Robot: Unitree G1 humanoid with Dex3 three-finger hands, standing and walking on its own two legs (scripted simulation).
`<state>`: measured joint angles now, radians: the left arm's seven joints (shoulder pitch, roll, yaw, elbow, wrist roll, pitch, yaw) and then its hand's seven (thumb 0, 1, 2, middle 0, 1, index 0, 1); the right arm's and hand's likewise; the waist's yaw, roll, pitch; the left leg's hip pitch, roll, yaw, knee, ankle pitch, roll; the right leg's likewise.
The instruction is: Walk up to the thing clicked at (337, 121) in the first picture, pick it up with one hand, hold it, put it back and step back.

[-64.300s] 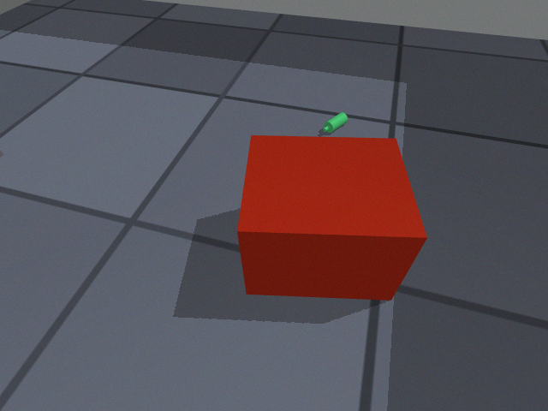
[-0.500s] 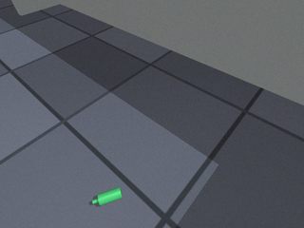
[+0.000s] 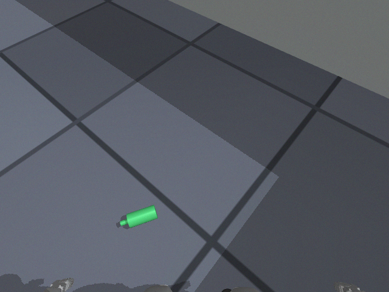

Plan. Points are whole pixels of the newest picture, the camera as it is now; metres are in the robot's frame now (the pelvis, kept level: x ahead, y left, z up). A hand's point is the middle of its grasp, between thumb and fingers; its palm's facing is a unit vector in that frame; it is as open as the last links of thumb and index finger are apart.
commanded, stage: step back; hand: left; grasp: from above
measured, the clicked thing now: (138, 217) +0.48 +0.29 -0.74
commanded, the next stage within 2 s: none
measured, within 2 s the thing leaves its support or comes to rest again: neither
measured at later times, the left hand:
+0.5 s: hand out of the picture +0.02 +0.26 -0.16, palm faces -0.08 -0.91 -0.40, open 7.4 cm
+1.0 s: hand out of the picture -0.12 +0.27 -0.16, palm faces +0.03 -0.93 -0.37, open 7.4 cm
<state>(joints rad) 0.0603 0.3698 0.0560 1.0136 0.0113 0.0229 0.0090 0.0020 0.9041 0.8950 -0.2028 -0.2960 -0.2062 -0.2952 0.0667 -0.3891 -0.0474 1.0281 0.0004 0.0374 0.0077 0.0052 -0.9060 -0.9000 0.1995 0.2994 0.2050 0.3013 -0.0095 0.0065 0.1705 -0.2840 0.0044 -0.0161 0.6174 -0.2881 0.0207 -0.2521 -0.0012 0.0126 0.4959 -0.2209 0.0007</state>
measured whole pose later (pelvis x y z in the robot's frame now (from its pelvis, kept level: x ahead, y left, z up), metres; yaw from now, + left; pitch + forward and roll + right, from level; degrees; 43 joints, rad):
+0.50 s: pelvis -0.10 +0.00 -0.02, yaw -4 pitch -3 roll -1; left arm 0.12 0.36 0.08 0.90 0.02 0.04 0.01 0.00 0.91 0.90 -0.20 -0.30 -0.20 -0.29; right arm 0.08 -0.39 -0.04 0.87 -0.01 0.04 -0.01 0.01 -0.90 -0.90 0.20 0.30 0.21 0.30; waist -0.02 0.04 0.21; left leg -0.40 0.06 0.02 0.70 -0.23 0.00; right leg -0.23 0.06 0.04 0.67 -0.38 -0.01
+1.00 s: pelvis -0.25 +0.01 -0.01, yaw +2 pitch -4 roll -1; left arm 0.11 0.38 0.08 0.82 0.01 0.07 0.02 0.00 0.91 0.90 -0.20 -0.30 -0.21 -0.30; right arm 0.19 -0.36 -0.04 0.88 -0.04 0.04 0.00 0.01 -0.90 -0.90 0.20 0.30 0.21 0.30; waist -0.02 -0.03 0.18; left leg -0.26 -0.02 -0.05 0.64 -0.32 0.03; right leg -0.48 0.09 0.11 1.07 -0.52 -0.01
